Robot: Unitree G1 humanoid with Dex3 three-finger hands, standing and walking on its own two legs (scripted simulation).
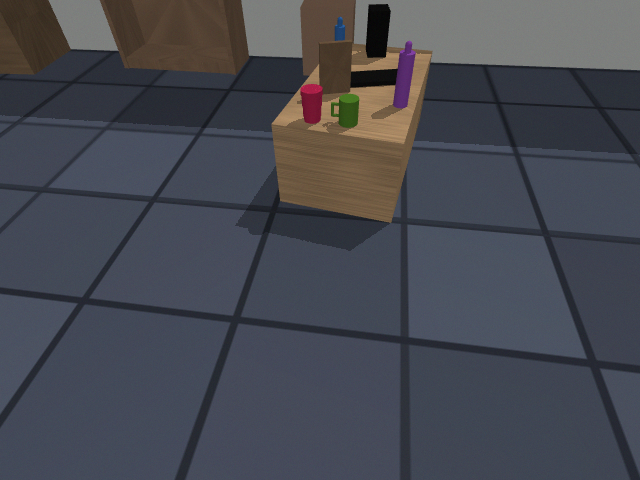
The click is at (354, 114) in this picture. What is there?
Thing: mug
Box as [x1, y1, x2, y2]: [331, 94, 358, 127]
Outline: 344,94 339,97 338,103 331,103 331,115 339,117 340,125 350,127 354,126 357,123 358,97 354,94
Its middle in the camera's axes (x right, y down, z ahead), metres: +0.12 -0.57 +1.60
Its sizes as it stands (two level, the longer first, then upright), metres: 0.116 0.082 0.109
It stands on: a support 0.43 m high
